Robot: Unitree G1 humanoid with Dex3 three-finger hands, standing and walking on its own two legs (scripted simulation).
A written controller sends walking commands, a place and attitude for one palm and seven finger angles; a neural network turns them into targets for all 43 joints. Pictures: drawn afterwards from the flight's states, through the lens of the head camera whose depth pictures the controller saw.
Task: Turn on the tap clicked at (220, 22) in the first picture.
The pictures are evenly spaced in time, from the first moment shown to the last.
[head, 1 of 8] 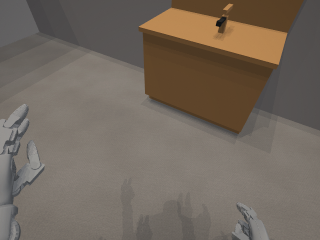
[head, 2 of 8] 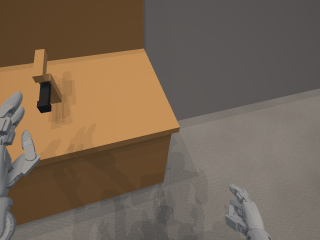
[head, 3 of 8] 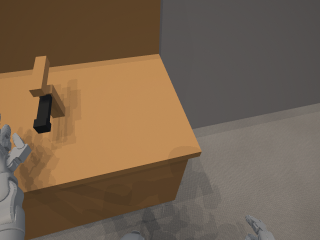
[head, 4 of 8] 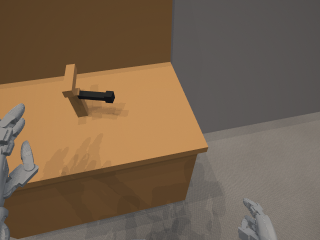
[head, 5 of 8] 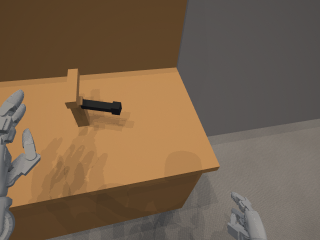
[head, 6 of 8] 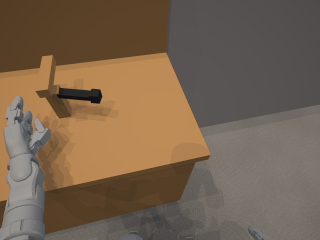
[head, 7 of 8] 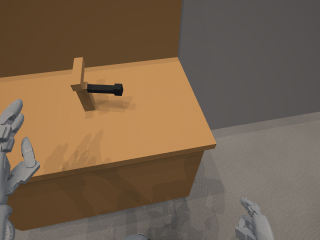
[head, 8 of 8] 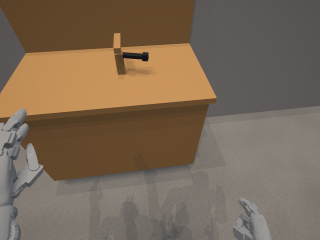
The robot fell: no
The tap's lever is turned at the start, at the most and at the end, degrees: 0 87 75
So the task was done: yes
